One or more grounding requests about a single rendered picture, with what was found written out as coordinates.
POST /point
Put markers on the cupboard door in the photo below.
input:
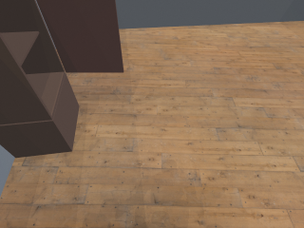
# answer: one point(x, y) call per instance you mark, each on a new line
point(85, 33)

